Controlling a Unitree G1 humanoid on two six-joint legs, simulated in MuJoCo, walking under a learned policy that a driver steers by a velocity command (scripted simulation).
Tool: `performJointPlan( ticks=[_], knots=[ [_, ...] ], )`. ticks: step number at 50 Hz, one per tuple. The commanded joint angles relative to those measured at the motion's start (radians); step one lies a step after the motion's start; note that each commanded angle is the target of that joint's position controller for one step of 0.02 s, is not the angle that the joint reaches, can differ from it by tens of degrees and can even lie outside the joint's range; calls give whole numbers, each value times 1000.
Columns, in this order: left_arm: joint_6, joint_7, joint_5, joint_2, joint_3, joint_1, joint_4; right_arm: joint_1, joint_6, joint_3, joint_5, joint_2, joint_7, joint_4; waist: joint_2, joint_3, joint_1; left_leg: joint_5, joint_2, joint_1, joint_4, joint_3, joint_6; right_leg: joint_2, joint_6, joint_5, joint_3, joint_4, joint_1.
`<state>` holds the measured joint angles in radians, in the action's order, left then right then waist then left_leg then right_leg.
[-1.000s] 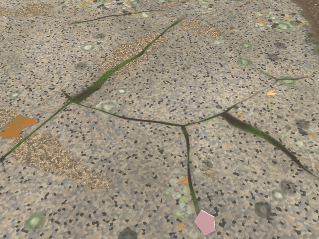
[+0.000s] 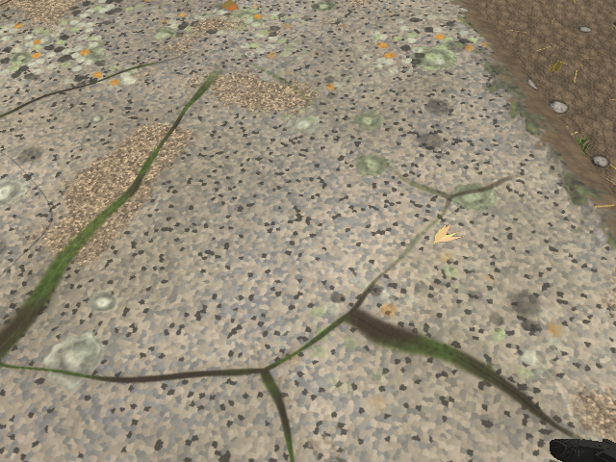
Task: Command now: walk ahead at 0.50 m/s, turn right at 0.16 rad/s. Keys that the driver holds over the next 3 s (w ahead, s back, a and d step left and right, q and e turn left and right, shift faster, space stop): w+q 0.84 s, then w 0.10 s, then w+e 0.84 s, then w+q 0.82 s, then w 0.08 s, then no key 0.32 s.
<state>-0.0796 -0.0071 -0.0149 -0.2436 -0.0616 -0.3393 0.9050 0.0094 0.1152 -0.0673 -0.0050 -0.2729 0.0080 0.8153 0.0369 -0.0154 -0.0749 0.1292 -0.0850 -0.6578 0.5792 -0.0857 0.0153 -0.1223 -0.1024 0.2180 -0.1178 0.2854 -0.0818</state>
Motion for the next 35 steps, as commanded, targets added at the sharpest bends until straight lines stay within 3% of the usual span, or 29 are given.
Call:
performJointPlan(
  ticks=[1, 3, 5, 7, 8, 9, 10, 11, 12, 13, 14, 15, 18, 20, 24, 29, 31, 32, 33, 34, 35],
  knots=[
    [-8, -6, 1, -136, -26, -67, -15, -120, 18, 4, 10, -47, -21, -83, -110, -38, -32, 41, 24, 37, -58, 51, -18, 268, -106, -170, -134, -67, -8],
    [-1, -8, 7, -147, -28, -104, 1, -170, 24, 9, 14, -58, -34, -113, -104, -48, -47, -55, 29, -49, -79, 64, -45, 319, -108, -281, -147, -22, 130],
    [9, -12, 12, -161, -32, -109, 6, -163, 28, 11, 20, -69, -47, -127, -115, -40, -32, -156, 42, -48, -97, 82, -80, 347, -92, -435, -132, 25, 214],
    [15, -12, 16, -181, -34, -64, -9, -38, 26, -4, 23, -105, -51, -101, -145, 50, 43, -210, 107, 168, -106, 136, -123, 324, -66, -806, -74, 147, 207],
    [18, -11, 20, -178, -29, -32, -21, 117, 24, -24, 22, -141, -49, -59, -134, 146, 126, -159, 117, 381, -116, 130, -163, 281, -43, -924, -27, 307, 159],
    [13, -11, 32, -164, -18, -7, -49, 307, 19, -37, 9, -195, -45, -23, -61, 276, 202, -102, -28, 680, -91, -59, -238, 237, -15, -722, 7, 570, -32],
    [-11, 3, 31, -68, 9, -119, -50, 399, 9, -58, 7, -268, -48, -3, 213, 382, 161, -218, -237, 1051, -141, -506, -409, 57, 78, -64, 78, 951, -451],
    [-38, 11, 22, -118, 7, -88, -53, 396, -2, -37, 27, -183, -48, 9, 194, 363, 173, -346, -254, 1095, -253, -673, -400, 63, 69, 300, -10, 1039, -625],
    [-58, 19, -5, -174, -6, 19, -89, 316, -8, -26, 27, -143, -42, -14, 119, 199, 169, -388, -222, 969, -276, -554, -347, 121, 58, 235, -24, 1049, -708],
    [-68, 18, -7, -170, -3, 88, -104, 250, -12, -21, 16, -129, -40, -39, 5, 109, 149, -312, -180, 813, -303, -444, -320, 158, 57, 161, -2, 996, -688],
    [-69, 14, 9, -162, -8, 113, -112, 216, -14, -15, 11, -113, -41, -51, -54, 48, 119, -212, -145, 691, -326, -377, -310, 182, 67, 120, 15, 915, -658],
    [-63, 9, 25, -158, -15, 105, -119, 205, -14, -9, 5, -103, -40, -59, -49, 42, 87, -135, -116, 619, -347, -333, -301, 204, 77, 96, 17, 855, -600],
    [-38, -2, 33, -119, -13, 102, -143, 218, -17, -17, 16, -126, -30, -65, 12, 38, 58, -45, -78, 506, -381, -261, -309, 208, 121, 65, 45, 713, -548],
    [-31, -8, 34, -106, -9, 184, -177, 250, -20, -28, 20, -158, -15, -61, 17, 18, 76, -35, -52, 452, -394, -217, -294, 194, 146, -52, 61, 572, -547],
    [-40, 3, 25, -76, 3, 336, -228, 329, -38, -33, 30, -161, 1, -47, 40, 15, 131, -92, 9, 383, -366, -172, -227, 129, 149, -313, 73, 301, -416],
    [-56, 20, 8, -124, -9, 414, -274, 388, -58, -33, 35, -152, 12, -39, 58, 12, 138, -171, -44, 527, -258, -311, -207, 107, 128, -236, 28, 174, -389],
    [-67, 21, 6, -151, -20, 349, -263, 367, -67, -37, 31, -155, 16, -51, 87, 30, 95, -121, -48, 550, -187, -346, -192, 108, 97, -169, 37, 134, -293],
    [-71, 14, 13, -178, -35, 253, -241, 349, -67, -29, 27, -134, 13, -65, 82, 87, 45, -65, -5, 523, -92, -322, -166, 128, 64, -175, 39, 108, -141],
    [-73, 5, 28, -227, -50, 97, -225, 325, -62, -11, 15, -88, 8, -90, 24, 220, -30, -132, 48, 405, 146, -253, -133, 268, -1, -160, -73, 154, 119],
    [-57, 0, 39, -311, -73, -29, -200, 464, -51, 12, 34, -16, 5, -110, -245, 379, -3, -520, 188, 61, 473, -105, -60, 506, -165, -54, -455, 139, 497],
    [-46, 6, 14, -245, -61, -36, -190, 485, -47, 6, 45, -85, 7, -109, -317, 368, 1, -728, 129, -103, 643, -94, -48, 573, -191, 142, -660, 68, 497]
  ],
)
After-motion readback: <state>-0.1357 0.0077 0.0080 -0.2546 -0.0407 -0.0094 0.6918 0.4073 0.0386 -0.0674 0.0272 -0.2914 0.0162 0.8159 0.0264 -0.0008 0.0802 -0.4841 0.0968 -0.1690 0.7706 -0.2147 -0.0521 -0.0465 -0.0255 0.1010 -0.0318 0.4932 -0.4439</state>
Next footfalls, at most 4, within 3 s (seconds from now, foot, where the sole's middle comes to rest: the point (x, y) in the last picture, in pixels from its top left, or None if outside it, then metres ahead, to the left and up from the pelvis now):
0.18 left None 0.29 0.14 -0.78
0.66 right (364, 415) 0.59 -0.01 -0.78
1.14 left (214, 355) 0.72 0.35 -0.78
1.66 right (301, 246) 1.06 0.17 -0.78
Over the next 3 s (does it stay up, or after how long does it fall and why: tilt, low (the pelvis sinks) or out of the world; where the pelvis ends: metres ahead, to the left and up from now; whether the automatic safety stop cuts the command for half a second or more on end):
stays up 1.60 0.35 0.00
